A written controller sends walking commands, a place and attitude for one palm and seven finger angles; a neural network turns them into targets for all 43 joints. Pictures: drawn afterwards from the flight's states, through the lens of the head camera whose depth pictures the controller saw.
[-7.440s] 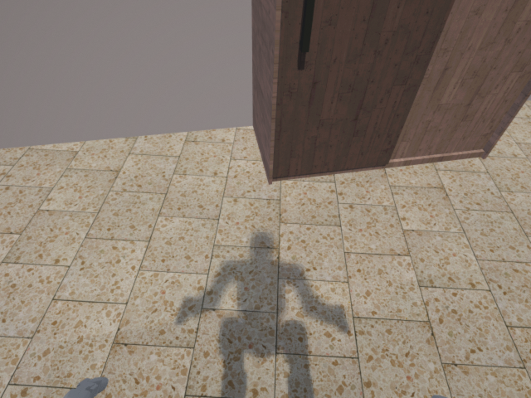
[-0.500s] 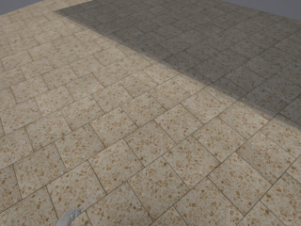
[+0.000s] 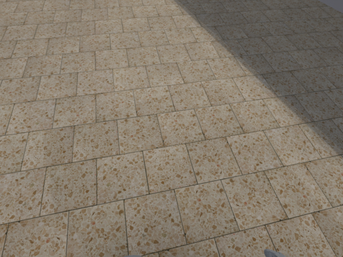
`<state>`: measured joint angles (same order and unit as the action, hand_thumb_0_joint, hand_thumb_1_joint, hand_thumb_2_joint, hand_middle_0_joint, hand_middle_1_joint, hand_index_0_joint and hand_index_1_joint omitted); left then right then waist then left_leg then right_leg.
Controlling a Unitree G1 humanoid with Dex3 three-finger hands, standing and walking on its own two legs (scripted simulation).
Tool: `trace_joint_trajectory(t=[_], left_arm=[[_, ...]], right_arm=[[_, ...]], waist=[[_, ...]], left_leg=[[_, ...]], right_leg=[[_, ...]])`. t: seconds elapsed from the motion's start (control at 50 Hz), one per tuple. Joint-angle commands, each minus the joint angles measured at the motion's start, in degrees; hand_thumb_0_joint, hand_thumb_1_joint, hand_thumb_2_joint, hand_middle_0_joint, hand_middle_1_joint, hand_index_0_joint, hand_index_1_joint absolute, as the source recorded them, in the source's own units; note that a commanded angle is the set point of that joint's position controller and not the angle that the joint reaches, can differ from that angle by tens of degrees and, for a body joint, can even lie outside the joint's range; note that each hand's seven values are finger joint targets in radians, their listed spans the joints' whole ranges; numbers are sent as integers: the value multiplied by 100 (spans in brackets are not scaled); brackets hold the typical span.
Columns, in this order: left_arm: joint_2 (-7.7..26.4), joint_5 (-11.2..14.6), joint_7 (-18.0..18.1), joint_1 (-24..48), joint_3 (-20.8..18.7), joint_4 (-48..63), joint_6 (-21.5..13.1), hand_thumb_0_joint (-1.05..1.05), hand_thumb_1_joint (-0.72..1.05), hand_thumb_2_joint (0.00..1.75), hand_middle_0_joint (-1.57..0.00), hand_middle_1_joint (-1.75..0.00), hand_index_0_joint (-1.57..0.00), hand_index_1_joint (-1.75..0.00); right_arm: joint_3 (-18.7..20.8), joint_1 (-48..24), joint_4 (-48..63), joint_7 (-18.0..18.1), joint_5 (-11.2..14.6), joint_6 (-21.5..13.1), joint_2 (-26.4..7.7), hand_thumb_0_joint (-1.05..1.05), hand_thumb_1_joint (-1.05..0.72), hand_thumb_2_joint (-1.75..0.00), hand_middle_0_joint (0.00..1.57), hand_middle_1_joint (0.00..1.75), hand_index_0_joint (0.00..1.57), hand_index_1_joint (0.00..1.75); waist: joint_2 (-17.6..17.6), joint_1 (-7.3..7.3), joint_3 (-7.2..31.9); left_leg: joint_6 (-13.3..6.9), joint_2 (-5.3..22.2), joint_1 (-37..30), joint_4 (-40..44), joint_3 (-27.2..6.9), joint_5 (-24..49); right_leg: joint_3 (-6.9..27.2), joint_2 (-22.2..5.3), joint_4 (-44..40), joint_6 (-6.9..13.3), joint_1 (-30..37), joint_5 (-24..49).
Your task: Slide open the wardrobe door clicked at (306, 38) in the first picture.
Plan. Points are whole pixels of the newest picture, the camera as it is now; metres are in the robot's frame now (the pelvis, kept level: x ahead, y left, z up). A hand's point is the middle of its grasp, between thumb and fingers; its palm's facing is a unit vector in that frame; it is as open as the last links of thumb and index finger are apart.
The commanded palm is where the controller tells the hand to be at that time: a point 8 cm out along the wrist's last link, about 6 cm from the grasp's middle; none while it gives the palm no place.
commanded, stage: turn to face it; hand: left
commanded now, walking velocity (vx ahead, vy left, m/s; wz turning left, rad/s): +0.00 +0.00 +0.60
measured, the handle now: out of the picture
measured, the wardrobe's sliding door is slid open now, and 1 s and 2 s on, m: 0.00 0.00 0.00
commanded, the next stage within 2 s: none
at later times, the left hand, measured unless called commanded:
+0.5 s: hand out of the picture +0.09 +0.19 -0.12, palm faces +0.25 -0.92 -0.29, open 7.3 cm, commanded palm none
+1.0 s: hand out of the picture -0.11 +0.21 -0.17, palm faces +0.59 -0.76 -0.26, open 7.4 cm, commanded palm none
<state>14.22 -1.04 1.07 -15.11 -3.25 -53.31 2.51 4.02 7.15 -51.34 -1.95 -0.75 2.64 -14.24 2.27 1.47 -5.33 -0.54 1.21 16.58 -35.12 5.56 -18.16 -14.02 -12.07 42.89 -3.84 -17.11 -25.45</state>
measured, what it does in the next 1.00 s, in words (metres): steps on the spot, turning left: right foot, then left foot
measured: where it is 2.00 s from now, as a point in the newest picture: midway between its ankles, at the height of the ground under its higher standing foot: outside the picture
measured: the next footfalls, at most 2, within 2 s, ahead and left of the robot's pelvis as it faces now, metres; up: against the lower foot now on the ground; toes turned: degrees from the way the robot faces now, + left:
right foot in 0.44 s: +0.08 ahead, -0.13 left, +0.00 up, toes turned +12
left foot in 0.90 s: -0.03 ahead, +0.11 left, +0.00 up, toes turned +39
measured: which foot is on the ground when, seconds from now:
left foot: down 0.00-0.44, up 0.46-0.88, down 0.90-1.00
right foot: up 0.00-0.42, down 0.44-0.90, up 0.92-1.00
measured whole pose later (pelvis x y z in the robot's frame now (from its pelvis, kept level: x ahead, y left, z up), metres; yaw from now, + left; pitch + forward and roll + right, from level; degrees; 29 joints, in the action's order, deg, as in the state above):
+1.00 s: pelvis -0.01 +0.01 +0.01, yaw +35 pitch +0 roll -1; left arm 16.1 -1.0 1.5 -13.8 -4.0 -53.8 4.5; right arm 3.2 7.3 -50.9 -1.3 -0.8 1.3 -13.4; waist 3.2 1.4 -5.6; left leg -2.8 0.5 17.3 -36.5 4.0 -19.6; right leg -7.1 -9.0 59.3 -4.8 -22.9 -31.3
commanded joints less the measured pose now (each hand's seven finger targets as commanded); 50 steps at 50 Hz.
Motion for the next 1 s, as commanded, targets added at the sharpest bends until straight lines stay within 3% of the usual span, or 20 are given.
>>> trace_joint_trajectory(t=[0.0, 0.06, 0.1, 0.26, 0.36, 0.38, 0.4, 0.42, 0.44, 0.46, 0.5, 0.56, 0.76, 0.84, 0.86, 0.88, 0.9, 0.92, 0.94, 0.98], left_arm=[[510, -16, 28, 688, -154, 801, -48, 0, 90, 90, -20, -30, -20, -30], [559, 12, -39, 504, -210, 561, -75, 0, 90, 90, -20, -30, -20, -30], [555, 21, -43, 408, -203, 516, -75, 0, 90, 90, -20, -30, -20, -30], [445, 58, 14, 933, -147, 805, -84, 0, 90, 90, -20, -30, -20, -30], [447, 104, 37, 443, -143, 765, -176, 0, 90, 90, -20, -30, -20, -30], [535, 100, 55, 189, -167, 709, -229, 0, 90, 90, -20, -30, -20, -30], [893, 42, 90, -30, -241, 683, -309, 0, 90, 90, -20, -30, -20, -30], [1451, -48, 130, -90, -347, 703, -339, 0, 90, 90, -20, -30, -20, -30], [1455, 3, 143, -63, -307, 767, -287, 0, 90, 90, -20, -30, -20, -30], [1063, 11, 155, 347, -265, 822, -306, 0, 90, 90, -20, -30, -20, -30], [802, 19, 107, 837, -151, 920, -282, 0, 90, 90, -20, -30, -20, -30], [640, 2, 95, 716, -102, 872, -324, 0, 90, 90, -20, -30, -20, -30], [1048, -78, 81, 12, -240, 546, -249, 0, 90, 90, -20, -30, -20, -30], [1080, -37, 43, 0, -282, 459, -187, 0, 90, 90, -20, -30, -20, -30], [1025, 15, 29, 40, -277, 484, -158, 0, 90, 90, -20, -30, -20, -30], [665, 65, -8, 50, -243, 692, -138, 0, 90, 90, -20, -30, -20, -30], [442, 34, 6, 457, -107, 927, -111, 0, 90, 90, -20, -30, -20, -30], [570, 10, 24, 623, -129, 941, -65, 0, 90, 90, -20, -30, -20, -30], [512, -9, 50, 686, -148, 831, -26, 0, 90, 90, -20, -30, -20, -30], [608, 9, -3, 657, -191, 647, -55, 0, 90, 90, -20, -30, -20, -30]], right_arm=[[328, 1128, 50, 192, -27, -166, -1433, 0, -90, -90, 20, 30, 20, 30], [189, 306, 283, 251, -34, -198, -1088, 0, -90, -90, 20, 30, 20, 30], [176, 326, 293, 254, -25, -222, -1052, 0, -90, -90, 20, 30, 20, 30], [244, 623, 221, 237, -72, -167, -1087, 0, -90, -90, 20, 30, 20, 30], [287, 328, 337, 223, -62, -117, -1084, 0, -90, -90, 20, 30, 20, 30], [286, 284, 371, 214, -23, -117, -1005, 0, -90, -90, 20, 30, 20, 30], [244, 392, 405, 183, 30, -127, -706, 0, -90, -90, 20, 30, 20, 30], [188, 465, 547, 171, 39, -140, -332, 0, -90, -90, 20, 30, 20, 30], [275, 393, 561, 186, -7, -80, -677, 0, -90, -90, 20, 30, 20, 30], [296, 463, 408, 159, -43, -10, -719, 0, -90, -90, 20, 30, 20, 30], [296, 541, 197, 71, -69, 71, -594, 0, -90, -90, 20, 30, 20, 30], [251, 640, 123, 10, -61, 95, -492, 0, -90, -90, 20, 30, 20, 30], [91, -163, 351, -5, 10, 28, -350, 0, -90, -90, 20, 30, 20, 30], [94, 213, 329, 26, 6, -79, -471, 0, -90, -90, 20, 30, 20, 30], [157, 621, 221, 23, -7, -127, -710, 0, -90, -90, 20, 30, 20, 30], [323, 1040, 195, 62, -44, -203, -1408, 0, -90, -90, 20, 30, 20, 30], [394, 1411, 58, 125, 16, -180, -1773, 0, -90, -90, 20, 30, 20, 30], [359, 1442, -15, 165, -4, -159, -1662, 0, -90, -90, 20, 30, 20, 30], [305, 1210, 31, 222, -21, -187, -1445, 0, -90, -90, 20, 30, 20, 30], [186, 615, 209, 275, -30, -196, -1134, 0, -90, -90, 20, 30, 20, 30]], waist=[[-1351, -622, 1088], [-1276, -271, 729], [-1016, -235, 782], [-1075, -389, 672], [-1152, -134, 809], [-986, 16, 920], [-25, 100, 1083], [1667, 138, 1121], [1149, 128, 1013], [744, -79, 792], [659, -298, 292], [878, -308, 273], [1007, 99, 565], [879, -69, 865], [300, -333, 1139], [-1477, -563, 1411], [-2046, -731, 1412], [-1402, -704, 1309], [-1673, -621, 1176], [-1305, -400, 774]], left_leg=[[-1093, 2056, -1602, 1352, -2286, 3971], [-747, 1314, -1034, 1357, -1658, 3502], [-733, 1168, -1078, 1359, -1596, 3609], [-969, 1169, -914, 1360, -2400, 3067], [-759, 861, -214, 900, -2662, 3036], [-556, 677, 196, 607, -2580, 2520], [-159, 214, 993, -112, -2151, 1220], [331, -657, 1972, -1552, -966, -1460], [307, -361, 1694, -2668, -1122, -1753], [279, -184, 1616, -3187, -1267, -1287], [371, -36, 1650, -3692, -953, -597], [491, 34, 1662, -3584, -711, -156], [493, 141, 997, -1224, -38, -675], [320, -5, -66, 363, 160, 160], [225, 127, -950, 1056, -98, 1066], [-393, 1533, -2021, 1346, -2068, 3015], [-1043, 2348, -2119, 1310, -2923, 5109], [-1249, 2380, -1915, 1180, -2527, 4890], [-1050, 1965, -1590, 1287, -2342, 4438], [-800, 1426, -1210, 1304, -1945, 3982]], right_leg=[[1163, 311, 2398, -117, -1877, -791], [1310, 422, 2527, -181, -1675, 116], [1307, 538, 2340, -220, -1535, 281], [1406, 802, 924, -230, -1123, 15], [1265, 1121, -873, -98, 284, 661], [1303, 1006, -1706, -82, 978, 1324], [2009, 179, -2455, 112, 1929, 1585], [3647, -1475, -2664, 808, 2261, 2468], [3546, -1894, -2660, 1247, 1344, 2658], [2996, -1441, -2742, 1242, 918, 2005], [2150, -795, -2692, 953, 461, 1602], [1387, -523, -2579, 834, 641, 2204], [832, -959, -2060, 1081, 1309, 3299], [423, -877, -1128, 714, 1122, 3501], [250, -750, -336, 455, 599, 2977], [77, 37, 1042, -31, -939, 519], [657, 459, 1914, -197, -1753, -1545], [1058, 348, 2370, -97, -1728, -1263], [1240, 311, 2514, -101, -1781, -874], [1365, 402, 2703, -147, -1743, -81]])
